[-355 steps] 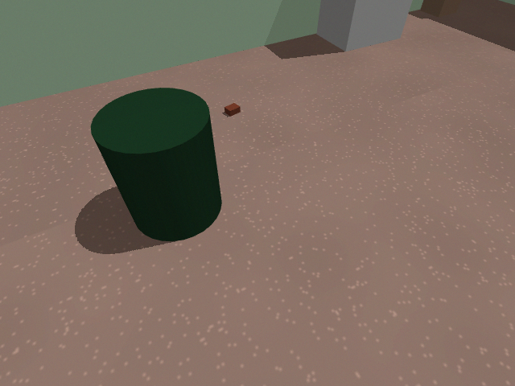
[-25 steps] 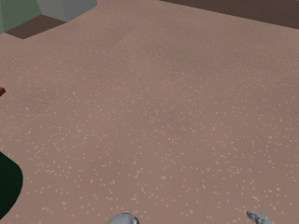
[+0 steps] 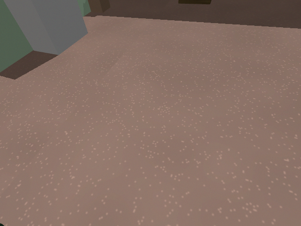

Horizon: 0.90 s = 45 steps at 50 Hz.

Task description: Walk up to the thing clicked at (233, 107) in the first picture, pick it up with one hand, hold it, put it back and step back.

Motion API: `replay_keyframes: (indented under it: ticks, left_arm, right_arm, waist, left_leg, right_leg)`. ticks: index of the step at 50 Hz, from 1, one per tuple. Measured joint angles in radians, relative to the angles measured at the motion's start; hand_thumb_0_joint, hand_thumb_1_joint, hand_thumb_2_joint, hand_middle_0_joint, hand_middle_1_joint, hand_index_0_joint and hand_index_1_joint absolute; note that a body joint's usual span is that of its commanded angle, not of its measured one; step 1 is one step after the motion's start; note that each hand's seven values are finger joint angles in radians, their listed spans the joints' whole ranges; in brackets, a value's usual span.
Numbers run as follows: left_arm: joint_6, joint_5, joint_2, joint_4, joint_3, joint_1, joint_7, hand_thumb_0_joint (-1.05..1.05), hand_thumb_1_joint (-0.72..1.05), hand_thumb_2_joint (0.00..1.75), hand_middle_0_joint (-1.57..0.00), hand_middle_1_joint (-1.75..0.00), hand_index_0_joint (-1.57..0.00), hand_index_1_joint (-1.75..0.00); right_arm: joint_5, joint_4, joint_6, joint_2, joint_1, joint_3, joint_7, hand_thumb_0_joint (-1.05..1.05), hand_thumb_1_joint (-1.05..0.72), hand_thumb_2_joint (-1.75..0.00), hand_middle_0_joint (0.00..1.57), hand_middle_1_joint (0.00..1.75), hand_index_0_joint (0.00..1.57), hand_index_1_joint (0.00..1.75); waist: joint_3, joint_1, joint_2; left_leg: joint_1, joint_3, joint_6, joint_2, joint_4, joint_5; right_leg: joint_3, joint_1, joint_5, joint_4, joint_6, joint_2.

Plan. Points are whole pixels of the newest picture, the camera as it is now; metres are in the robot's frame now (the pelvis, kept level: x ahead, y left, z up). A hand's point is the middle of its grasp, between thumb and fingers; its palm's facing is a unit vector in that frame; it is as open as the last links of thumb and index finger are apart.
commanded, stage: walk up
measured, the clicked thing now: out of the picture +0.94 +1.48 -0.74
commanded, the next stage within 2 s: none
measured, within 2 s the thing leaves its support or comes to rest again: neither
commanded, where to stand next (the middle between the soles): +0.53 +0.07 m, yaw +1 degrees
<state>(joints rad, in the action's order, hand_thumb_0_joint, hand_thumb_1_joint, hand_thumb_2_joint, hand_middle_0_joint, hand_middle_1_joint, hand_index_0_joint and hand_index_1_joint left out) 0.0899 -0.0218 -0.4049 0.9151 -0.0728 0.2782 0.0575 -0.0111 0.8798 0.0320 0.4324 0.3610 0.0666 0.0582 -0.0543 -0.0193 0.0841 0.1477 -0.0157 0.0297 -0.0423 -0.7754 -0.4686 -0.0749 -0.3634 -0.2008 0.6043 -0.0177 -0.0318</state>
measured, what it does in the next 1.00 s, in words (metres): walks ahead, turning left: left foot, then right foot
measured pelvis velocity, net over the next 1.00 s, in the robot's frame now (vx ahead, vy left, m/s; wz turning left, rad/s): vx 0.37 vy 0.00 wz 0.39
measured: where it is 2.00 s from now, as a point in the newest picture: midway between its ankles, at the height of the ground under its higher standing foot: (161, 186)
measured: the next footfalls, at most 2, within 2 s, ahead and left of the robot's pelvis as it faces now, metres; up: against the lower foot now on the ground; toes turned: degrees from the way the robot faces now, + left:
left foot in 0.42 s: +0.31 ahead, +0.15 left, +0.00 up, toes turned +8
right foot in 0.92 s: +0.49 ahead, -0.06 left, +0.00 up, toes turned +21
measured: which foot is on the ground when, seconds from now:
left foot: up 0.00-0.40, down 0.42-0.94, up 0.96-1.00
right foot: down 0.00-0.44, up 0.46-0.90, down 0.92-1.00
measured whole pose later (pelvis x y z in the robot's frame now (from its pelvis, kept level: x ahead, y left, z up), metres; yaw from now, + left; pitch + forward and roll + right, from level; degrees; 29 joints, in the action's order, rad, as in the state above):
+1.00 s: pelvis +0.37 +0.00 +0.01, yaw +23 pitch -1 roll +0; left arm 0.06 -0.04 -0.39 0.78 -0.07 0.14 0.05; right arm 0.00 0.82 0.01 0.41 0.40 0.05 0.03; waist -0.06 -0.02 0.00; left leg 0.31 0.13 0.01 0.05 -0.84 -0.40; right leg -0.04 -0.32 -0.20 0.53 -0.04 0.00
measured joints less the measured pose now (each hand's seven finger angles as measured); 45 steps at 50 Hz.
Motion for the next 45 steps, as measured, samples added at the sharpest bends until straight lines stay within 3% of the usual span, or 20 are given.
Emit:
replay_keyframes:
  ticks: [3, 5, 11, 15, 19, 21, 22, 23, 26, 28, 31, 33, 39, 45]
  left_arm:
    - [0.013, 0.015, 0.025, -0.03, 0.017, -0.007, -0.01, 0.0, 0.9, 0.9, -0.21, -0.3, -0.2, -0.3]
    - [0.017, 0.023, 0.04, -0.042, 0.029, 0.003, -0.016, 0.0, 0.9, 0.9, -0.21, -0.3, -0.2, -0.3]
    - [0.013, 0.021, 0.041, -0.048, 0.04, 0.039, -0.023, 0.0, 0.9, 0.9, -0.21, -0.3, -0.21, -0.3]
    - [0.01, 0.013, 0.024, -0.059, 0.033, 0.054, -0.024, 0.0, 0.9, 0.9, -0.21, -0.3, -0.21, -0.3]
    - [0.003, 0.012, 0.002, -0.063, 0.031, 0.068, -0.025, 0.0, 0.9, 0.9, -0.21, -0.3, -0.21, -0.3]
    - [-0.006, 0.015, -0.013, -0.061, 0.03, 0.078, -0.028, 0.0, 0.9, 0.9, -0.21, -0.3, -0.21, -0.3]
    - [-0.013, 0.017, -0.02, -0.053, 0.029, 0.073, -0.032, 0.0, 0.9, 0.9, -0.21, -0.3, -0.21, -0.3]
    - [-0.023, 0.021, -0.016, -0.046, 0.028, 0.066, -0.037, 0.0, 0.9, 0.9, -0.21, -0.3, -0.21, -0.3]
    - [-0.041, 0.024, -0.008, -0.032, 0.044, 0.055, -0.04, 0.0, 0.9, 0.9, -0.21, -0.3, -0.2, -0.3]
    - [-0.04, 0.029, -0.014, -0.03, 0.048, 0.052, -0.035, 0.0, 0.9, 0.9, -0.21, -0.3, -0.2, -0.3]
    - [-0.04, 0.024, -0.022, -0.043, 0.04, 0.041, -0.022, 0.0, 0.9, 0.9, -0.21, -0.3, -0.2, -0.3]
    - [-0.051, 0.01, -0.029, -0.064, 0.028, -0.007, -0.013, 0.0, 0.9, 0.9, -0.21, -0.3, -0.2, -0.3]
    - [-0.063, -0.005, -0.035, -0.131, 0.003, -0.108, 0.001, 0.0, 0.91, 0.9, -0.21, -0.3, -0.2, -0.3]
    - [-0.063, -0.003, -0.02, -0.13, -0.006, -0.122, 0.009, 0.0, 0.91, 0.9, -0.21, -0.3, -0.2, -0.3]
  right_arm:
    - [0.004, 0.012, -0.007, -0.003, -0.025, -0.02, -0.008, 0.01, -0.91, -0.9, 0.2, 0.3, 0.2, 0.3]
    - [0.012, 0.01, -0.004, 0.0, -0.049, -0.025, -0.006, 0.01, -0.91, -0.9, 0.2, 0.3, 0.2, 0.3]
    - [0.005, -0.019, -0.005, -0.006, -0.106, -0.017, 0.01, 0.01, -0.91, -0.9, 0.2, 0.3, 0.2, 0.3]
    - [-0.008, -0.02, -0.014, -0.012, -0.122, -0.01, 0.024, 0.01, -0.91, -0.9, 0.2, 0.3, 0.2, 0.3]
    - [-0.015, -0.02, -0.013, -0.015, -0.133, -0.004, 0.037, 0.01, -0.91, -0.9, 0.2, 0.3, 0.2, 0.3]
    - [-0.02, -0.025, -0.002, -0.019, -0.138, 0.0, 0.038, 0.01, -0.91, -0.9, 0.2, 0.3, 0.2, 0.3]
    - [-0.027, -0.028, 0.006, -0.027, -0.146, 0.004, 0.034, 0.01, -0.91, -0.9, 0.2, 0.3, 0.2, 0.3]
    - [-0.031, -0.04, 0.014, -0.028, -0.15, 0.005, 0.03, 0.01, -0.91, -0.9, 0.2, 0.3, 0.2, 0.3]
    - [-0.006, -0.061, 0.023, -0.038, -0.146, 0.003, 0.016, 0.01, -0.91, -0.9, 0.2, 0.3, 0.2, 0.3]
    - [0.004, -0.064, 0.024, -0.051, -0.132, -0.008, 0.006, 0.01, -0.9, -0.9, 0.2, 0.3, 0.2, 0.3]
    - [0.014, -0.068, 0.03, -0.061, -0.094, -0.021, -0.002, 0.01, -0.9, -0.9, 0.2, 0.3, 0.21, 0.3]
    - [0.016, -0.072, 0.025, -0.07, -0.044, -0.025, -0.007, 0.01, -0.9, -0.9, 0.2, 0.3, 0.2, 0.3]
    - [0.003, -0.04, -0.005, -0.083, 0.038, -0.049, -0.001, 0.01, -0.9, -0.9, 0.2, 0.3, 0.21, 0.3]
    - [-0.008, -0.066, -0.005, -0.058, 0.073, -0.029, -0.005, 0.01, -0.9, -0.9, 0.21, 0.3, 0.21, 0.3]
  waist:
    - [-0.006, 0.03, -0.004]
    - [-0.01, 0.039, 0.002]
    - [-0.025, 0.042, -0.003]
    - [-0.037, 0.048, -0.028]
    - [-0.04, 0.054, -0.053]
    - [-0.037, 0.052, -0.079]
    - [-0.047, 0.05, -0.108]
    - [-0.054, 0.049, -0.116]
    - [-0.056, 0.027, -0.104]
    - [-0.05, 0.018, -0.112]
    - [-0.041, 0.005, -0.121]
    - [-0.043, -0.013, -0.124]
    - [-0.029, -0.015, -0.15]
    - [0.013, -0.026, -0.138]
  left_leg:
    - [0.137, 0.035, 0.006, 0.057, -0.254, -0.001]
    - [0.21, 0.056, 0.007, 0.061, -0.292, 0.046]
    - [0.349, 0.11, -0.023, 0.021, -0.163, 0.189]
    - [0.366, 0.073, -0.031, -0.009, 0.003, 0.263]
    - [0.313, 0.007, -0.008, -0.024, 0.155, 0.31]
    - [0.269, -0.018, 0.007, -0.005, 0.199, 0.344]
    - [0.264, -0.035, 0.008, 0.016, 0.172, 0.325]
    - [0.264, -0.045, 0.011, 0.023, 0.137, 0.292]
    - [0.224, -0.041, 0.024, 0.016, 0.125, 0.241]
    - [0.171, -0.047, 0.022, 0.019, 0.179, 0.246]
    - [0.105, -0.042, 0.023, 0.034, 0.255, 0.257]
    - [0.087, 0.008, 0.025, 0.058, 0.288, 0.267]
    - [0.04, 0.104, 0.016, 0.103, 0.358, 0.269]
    - [0.022, 0.182, -0.022, 0.112, 0.324, 0.194]
  right_leg:
    - [-0.002, 0.051, -0.036, -0.018, -0.009, -0.014]
    - [-0.007, 0.104, -0.032, -0.072, -0.005, -0.012]
    - [-0.031, 0.226, -0.052, -0.173, -0.007, 0.008]
    - [-0.053, 0.284, -0.099, -0.183, 0.003, 0.009]
    - [-0.073, 0.324, -0.182, -0.138, 0.03, 0.002]
    - [-0.073, 0.321, -0.25, -0.056, 0.036, -0.022]
    - [-0.059, 0.295, -0.276, 0.035, 0.02, -0.053]
    - [-0.021, 0.249, -0.292, 0.157, 0.004, -0.054]
    - [0.053, 0.1, -0.299, 0.465, -0.03, 0.004]
    - [0.079, 0.02, -0.242, 0.523, -0.037, 0.013]
    - [0.092, -0.061, -0.186, 0.468, -0.021, -0.009]
    - [0.106, -0.086, -0.185, 0.388, -0.004, -0.017]
    - [0.121, -0.145, -0.109, 0.218, 0.026, -0.019]
    - [0.113, -0.047, -0.068, -0.006, 0.006, 0.02]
